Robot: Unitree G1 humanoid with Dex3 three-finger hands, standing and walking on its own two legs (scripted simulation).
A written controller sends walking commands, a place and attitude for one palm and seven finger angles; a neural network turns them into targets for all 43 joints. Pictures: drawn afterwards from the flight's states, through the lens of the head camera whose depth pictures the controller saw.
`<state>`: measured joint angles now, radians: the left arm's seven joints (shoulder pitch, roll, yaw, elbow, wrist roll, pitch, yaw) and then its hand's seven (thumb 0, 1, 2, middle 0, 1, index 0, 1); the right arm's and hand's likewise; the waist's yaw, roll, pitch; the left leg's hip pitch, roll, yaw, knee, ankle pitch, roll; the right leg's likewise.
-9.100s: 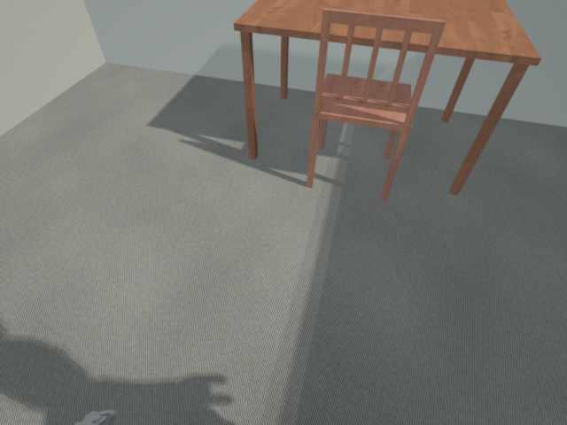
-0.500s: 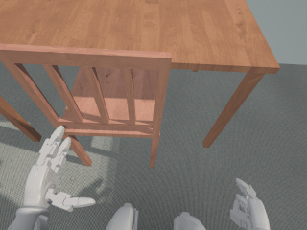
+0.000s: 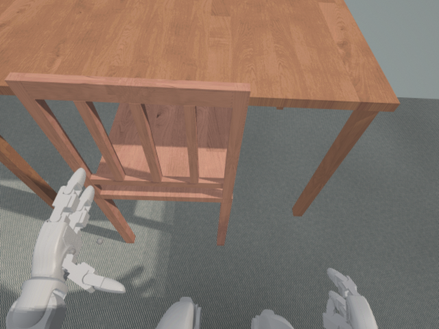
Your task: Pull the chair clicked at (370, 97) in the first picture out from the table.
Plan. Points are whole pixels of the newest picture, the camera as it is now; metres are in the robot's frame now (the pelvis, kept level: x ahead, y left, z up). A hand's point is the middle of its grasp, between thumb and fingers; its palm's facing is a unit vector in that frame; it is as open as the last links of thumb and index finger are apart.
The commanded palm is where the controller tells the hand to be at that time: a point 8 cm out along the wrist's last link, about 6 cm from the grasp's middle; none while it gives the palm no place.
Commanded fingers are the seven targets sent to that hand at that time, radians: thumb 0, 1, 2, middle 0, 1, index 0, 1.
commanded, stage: raise the hand toward the chair's back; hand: left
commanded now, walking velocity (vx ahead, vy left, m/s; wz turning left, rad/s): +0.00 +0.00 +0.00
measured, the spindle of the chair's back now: (148, 146) +0.49 +0.19 -0.02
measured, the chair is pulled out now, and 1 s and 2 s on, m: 0.00 0.00 0.00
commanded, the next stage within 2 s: aim the fingers beside a spindle in 0.42 s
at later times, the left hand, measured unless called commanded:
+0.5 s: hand (114, 241) +0.25 +0.18 +0.05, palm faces +0.06 -1.00 -0.06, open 16.9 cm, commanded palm +0.23 +0.24 +0.05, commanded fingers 0.00 -0.50 0.30 -0.06 -0.08 -0.06 -0.08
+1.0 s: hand (125, 227) +0.28 +0.18 +0.02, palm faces +0.04 -1.00 -0.05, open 16.9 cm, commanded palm +0.26 +0.24 +0.03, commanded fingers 0.00 -0.50 0.30 -0.06 -0.08 -0.06 -0.08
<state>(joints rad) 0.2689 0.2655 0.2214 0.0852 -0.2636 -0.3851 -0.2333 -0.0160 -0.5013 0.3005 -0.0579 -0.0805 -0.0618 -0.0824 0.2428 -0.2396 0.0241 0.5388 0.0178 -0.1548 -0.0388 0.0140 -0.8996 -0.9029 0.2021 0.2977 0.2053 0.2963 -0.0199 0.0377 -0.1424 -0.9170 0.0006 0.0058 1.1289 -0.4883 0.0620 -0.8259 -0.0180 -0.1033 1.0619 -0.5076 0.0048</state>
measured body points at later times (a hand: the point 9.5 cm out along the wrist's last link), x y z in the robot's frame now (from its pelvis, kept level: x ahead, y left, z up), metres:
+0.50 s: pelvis +0.01 -0.02 +0.00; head +0.07 -0.01 +0.45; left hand +0.24 +0.24 +0.06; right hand +0.18 -0.26 -0.08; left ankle +0.03 +0.07 -0.66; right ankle +0.01 -0.13 -0.66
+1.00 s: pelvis +0.01 -0.03 -0.01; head +0.09 -0.02 +0.44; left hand +0.27 +0.23 +0.03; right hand +0.16 -0.28 -0.10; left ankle +0.03 +0.07 -0.66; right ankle +0.01 -0.13 -0.66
